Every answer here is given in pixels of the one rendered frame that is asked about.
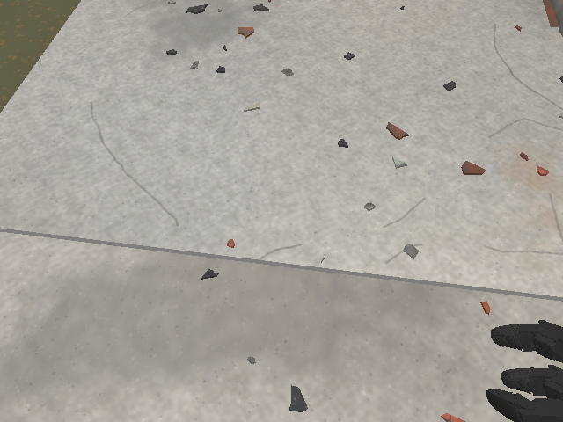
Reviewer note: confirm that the robot right hand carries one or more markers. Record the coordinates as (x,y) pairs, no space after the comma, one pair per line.
(547,340)

